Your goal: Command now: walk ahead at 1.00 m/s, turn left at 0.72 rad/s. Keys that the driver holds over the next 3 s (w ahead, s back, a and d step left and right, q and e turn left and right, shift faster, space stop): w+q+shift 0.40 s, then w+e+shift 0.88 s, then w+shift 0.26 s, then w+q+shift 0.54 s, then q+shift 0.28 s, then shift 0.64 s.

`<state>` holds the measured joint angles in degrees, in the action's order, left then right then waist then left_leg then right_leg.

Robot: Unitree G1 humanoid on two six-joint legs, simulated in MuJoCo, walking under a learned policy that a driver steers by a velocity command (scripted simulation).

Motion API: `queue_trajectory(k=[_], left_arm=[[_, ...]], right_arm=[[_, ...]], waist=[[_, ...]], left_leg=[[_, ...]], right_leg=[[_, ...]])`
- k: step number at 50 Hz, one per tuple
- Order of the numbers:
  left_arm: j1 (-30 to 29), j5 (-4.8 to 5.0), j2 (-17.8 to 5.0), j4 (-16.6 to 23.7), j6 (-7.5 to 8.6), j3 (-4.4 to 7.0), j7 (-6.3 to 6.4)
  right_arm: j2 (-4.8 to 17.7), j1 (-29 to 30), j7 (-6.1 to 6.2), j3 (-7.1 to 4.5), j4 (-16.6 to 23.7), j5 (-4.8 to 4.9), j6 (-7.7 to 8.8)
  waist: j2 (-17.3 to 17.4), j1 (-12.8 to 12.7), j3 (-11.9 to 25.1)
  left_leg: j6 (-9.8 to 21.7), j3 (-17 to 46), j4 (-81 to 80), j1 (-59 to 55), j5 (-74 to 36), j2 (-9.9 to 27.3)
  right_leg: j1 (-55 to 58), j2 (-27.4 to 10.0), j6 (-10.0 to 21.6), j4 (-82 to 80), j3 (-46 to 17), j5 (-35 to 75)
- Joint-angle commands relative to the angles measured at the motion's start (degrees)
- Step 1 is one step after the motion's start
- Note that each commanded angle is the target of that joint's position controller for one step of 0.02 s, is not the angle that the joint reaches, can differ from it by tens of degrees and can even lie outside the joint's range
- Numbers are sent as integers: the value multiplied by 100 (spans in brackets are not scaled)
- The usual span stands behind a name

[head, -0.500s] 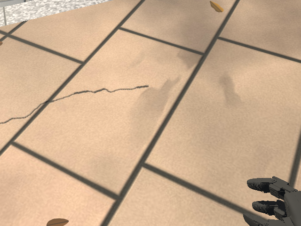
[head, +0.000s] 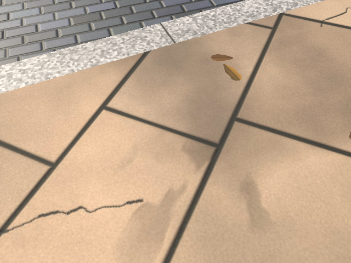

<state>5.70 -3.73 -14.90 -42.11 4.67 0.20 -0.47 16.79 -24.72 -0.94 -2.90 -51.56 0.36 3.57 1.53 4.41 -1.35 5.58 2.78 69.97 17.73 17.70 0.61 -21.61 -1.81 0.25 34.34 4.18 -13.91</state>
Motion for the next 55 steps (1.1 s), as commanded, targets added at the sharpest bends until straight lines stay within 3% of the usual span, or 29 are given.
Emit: queue_trajectory(k=[1,4,7,9,12,14,15,16,17,18,19,20,22,24,29,31,33,36,38,39,40,41,42,43,44,45,47,50,55], left_arm=[[1039,107,-668,-133,94,277,62],[1271,276,-356,-460,234,219,1],[1173,254,-341,-573,329,213,7],[1160,234,-572,-592,335,248,57],[1524,242,-1048,-641,265,338,153],[1362,193,-1449,-502,67,448,253],[1106,166,-1559,-372,-38,486,259],[1061,120,-1445,-372,-88,488,183],[986,48,-593,-171,-31,270,76],[1360,206,-708,559,99,233,69],[863,136,-949,605,245,206,81],[727,156,-1018,563,296,196,78],[1023,15,-835,323,115,123,87],[1141,-14,-596,220,-138,62,-3],[-395,288,-285,642,-140,-63,-201],[-654,379,-203,694,-104,-73,-258],[-637,376,-403,602,-75,2,-267],[21,307,-791,331,-112,158,-250],[2118,323,-1158,-329,-186,364,-185],[3296,296,-1371,-617,-228,522,-112],[2957,268,-1829,-659,-344,688,-53],[2311,286,-1868,-418,-338,713,-111],[2028,285,-1456,-299,-309,669,-81],[1973,300,-1035,-446,-306,568,-55],[1894,292,-917,-523,-260,523,-23],[1813,293,-892,-538,-205,478,26],[1785,340,-997,-520,-82,475,3],[1870,369,-1123,-462,4,547,-16],[2419,457,-1235,-590,-19,657,-33]], right_arm=[[263,327,-119,-74,558,-124,-108],[-6,1019,-230,-15,877,-183,-318],[-43,1839,-359,94,1321,-184,-305],[9,2144,-446,155,1449,-144,-291],[246,2236,-465,149,1448,-176,-266],[637,971,-388,5,1095,-154,-258],[894,-223,-302,-146,736,-158,-259],[1149,-872,-149,-315,452,-122,-282],[1589,-357,-15,-436,486,-23,-360],[2165,-65,-15,-538,790,-204,-414],[1865,-24,42,-541,904,-179,-420],[1509,164,90,-467,820,-167,-375],[1025,652,152,-287,822,-170,-163],[665,690,139,-124,697,-123,70],[646,181,-42,-132,457,-48,375],[766,-67,-22,-133,326,-39,450],[833,-96,50,-124,231,-104,455],[1093,28,251,-161,252,-276,318],[1241,573,364,-215,416,-445,114],[1305,1036,371,-240,531,-413,77],[330,878,217,-34,877,-278,245],[423,550,167,99,1166,-159,375],[617,1000,160,151,1192,-227,456],[643,1217,118,180,1258,-252,506],[564,1484,103,215,1379,-352,451],[497,1461,76,261,1416,-479,317],[402,1452,24,343,1525,-541,86],[335,2554,-57,450,1996,-415,62],[268,3306,-48,485,2292,-245,123]], waist=[[-813,-522,196],[-604,-389,-188],[-669,-265,-508],[-376,-216,-594],[-402,-85,-405],[-691,655,401],[-689,1198,959],[-215,1293,1140],[1203,666,534],[1459,157,1752],[264,324,1435],[-380,38,506],[-838,-573,2],[-775,-810,-204],[-405,-159,-633],[-167,-10,-594],[-134,-71,-483],[443,-552,200],[591,-1604,1009],[303,-2318,1192],[-1965,-1401,1160],[-1581,-1064,2010],[-376,-1117,1359],[319,-823,584],[517,-608,154],[512,-393,-89],[219,-199,-307],[-61,-493,-678],[-429,-1097,-225]], left_leg=[[-30,130,413,2271,-374,560],[-67,-42,287,2750,-629,721],[-8,-418,-706,2653,-1553,649],[142,-843,-1781,2141,-1987,452],[408,-1509,-2646,1136,-2027,-190],[612,-1456,-2645,-342,-1485,-581],[810,-1153,-2730,-1657,-1163,-658],[993,-623,-3064,-2853,-739,-571],[1212,828,-3192,-2980,-1154,215],[2404,3816,-4442,-4510,-330,1230],[2201,4529,-5456,-4095,772,1445],[1931,4184,-5724,-3032,769,1310],[1570,2896,-5641,-1317,-327,990],[1381,2026,-5895,-176,-834,640],[551,209,-6552,-340,-2731,22],[325,-37,-6944,-916,-3394,292],[112,-469,-6834,-1883,-4774,443],[-244,-852,-5501,-2907,-7914,742],[-323,-986,-2824,-2548,-8611,874],[-312,-1138,-348,-1479,-7219,487],[-693,-853,2291,1693,82,-777],[-645,311,2940,2959,784,-762],[-499,593,2373,3112,222,-277],[-420,494,1551,2820,-104,7],[-460,424,976,2506,-45,207],[-546,352,738,2236,25,273],[-705,136,-73,1921,142,444],[-907,-275,-1828,1593,-961,463],[-756,-369,-3542,1111,-2492,46]], right_leg=[[1974,-1600,541,-2128,-1791,-270],[1855,-1415,378,-2418,-665,943],[1545,-1070,287,-2646,439,2244],[1533,-912,178,-2809,1019,2978],[2148,-1008,78,-2102,1291,6173],[2286,-1211,79,-302,1183,7617],[1827,-1284,163,1281,1008,7425],[798,-833,121,3332,946,4423],[-967,227,-37,5644,813,-1166],[-2718,488,-187,6580,-467,-1558],[-3095,134,-116,6068,-960,-1061],[-2948,-104,-103,5371,-963,-702],[-1935,-539,-153,4512,-847,-542],[-1239,-801,-267,3704,-739,-599],[-1106,-704,196,941,-20,1968],[-883,-450,442,274,114,2728],[-915,-66,613,-89,208,2737],[-285,648,775,-46,523,1768],[1420,888,1014,88,409,913],[2557,582,1354,-234,-143,407],[4352,-684,2063,-179,-2736,501],[4942,-1394,2882,-1404,-5207,-507],[4287,-1368,2640,-1845,-4966,-997],[3096,-1163,2307,-2066,-4396,-884],[2213,-838,2055,-2143,-3847,-488],[1576,-539,1923,-2204,-3468,-186],[652,-169,1886,-2421,-3000,13],[-108,147,1766,-2803,-2655,821],[1179,125,1228,-2291,-2665,3135]])
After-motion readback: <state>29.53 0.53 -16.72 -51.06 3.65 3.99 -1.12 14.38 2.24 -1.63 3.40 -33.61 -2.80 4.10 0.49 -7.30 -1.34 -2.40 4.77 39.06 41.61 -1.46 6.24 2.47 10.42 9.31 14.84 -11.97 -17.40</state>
